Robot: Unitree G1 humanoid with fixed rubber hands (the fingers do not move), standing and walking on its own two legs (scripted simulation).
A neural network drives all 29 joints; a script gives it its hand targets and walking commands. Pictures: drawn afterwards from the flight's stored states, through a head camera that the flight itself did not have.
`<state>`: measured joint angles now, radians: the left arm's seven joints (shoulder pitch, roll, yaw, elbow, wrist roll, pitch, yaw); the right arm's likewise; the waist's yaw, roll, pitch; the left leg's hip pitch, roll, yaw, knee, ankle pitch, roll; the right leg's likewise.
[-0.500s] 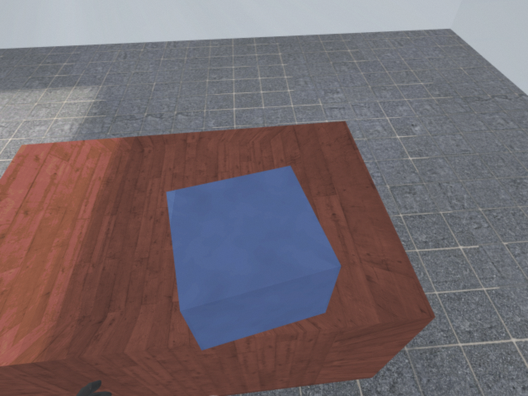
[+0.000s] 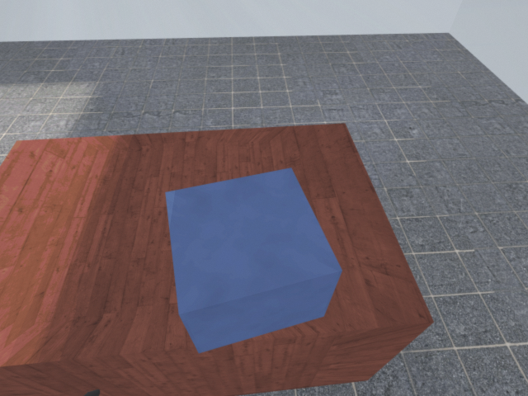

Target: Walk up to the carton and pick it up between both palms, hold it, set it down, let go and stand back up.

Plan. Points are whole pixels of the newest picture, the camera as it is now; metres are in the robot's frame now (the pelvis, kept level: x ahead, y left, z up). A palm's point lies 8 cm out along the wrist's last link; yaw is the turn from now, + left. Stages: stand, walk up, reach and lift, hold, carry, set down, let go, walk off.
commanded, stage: walk up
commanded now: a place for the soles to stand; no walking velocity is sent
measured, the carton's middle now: (247, 256) +0.41 +0.07 -0.10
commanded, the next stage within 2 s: reach and lift in 0.68 s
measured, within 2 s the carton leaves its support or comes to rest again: neither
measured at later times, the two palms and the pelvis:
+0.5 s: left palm out of the picture +0.11 +0.31 -0.11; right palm out of the picture +0.07 -0.33 -0.09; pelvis +0.01 +0.00 +0.00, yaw +1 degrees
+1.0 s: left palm (100, 380) +0.17 +0.28 -0.08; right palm out of the picture +0.15 -0.32 -0.09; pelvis -0.01 -0.02 -0.01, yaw +0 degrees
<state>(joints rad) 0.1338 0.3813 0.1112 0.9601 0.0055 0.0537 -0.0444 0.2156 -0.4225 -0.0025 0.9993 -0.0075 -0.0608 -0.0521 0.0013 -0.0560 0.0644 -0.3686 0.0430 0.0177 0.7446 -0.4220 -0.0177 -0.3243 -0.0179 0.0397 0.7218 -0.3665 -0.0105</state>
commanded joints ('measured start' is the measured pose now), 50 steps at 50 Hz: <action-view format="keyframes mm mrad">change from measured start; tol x32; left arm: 1 -81 248 22 -90 35 -55 24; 31 5 223 27 -54 33 -35 16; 35 -420 185 33 -342 34 204 75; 50 -99 59 71 -546 97 361 51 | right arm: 1 7 -198 -65 -27 -8 -7 1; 50 -165 -152 -132 -87 -1 -145 120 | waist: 1 23 -135 6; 50 -28 -20 -192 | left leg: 1 -125 -24 2 105 -110 54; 9 159 344 -427 -306 606 309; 14 -16 107 -76 -58 518 96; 17 -77 -48 27 74 -155 55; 29 118 251 -291 -247 604 222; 34 -114 -49 10 134 -194 52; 50 272 -54 44 -102 365 0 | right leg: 1 60 -215 280 -355 97 -202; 5 108 -110 86 -75 459 -126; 10 -107 -17 12 190 -227 -4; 15 183 -210 290 -350 213 -141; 21 41 -140 86 -155 410 -137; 26 -111 -17 21 206 -245 -9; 32 181 -189 254 -362 115 -131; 36 -242 13 -124 -73 11 -33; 50 21 48 -108 -173 438 1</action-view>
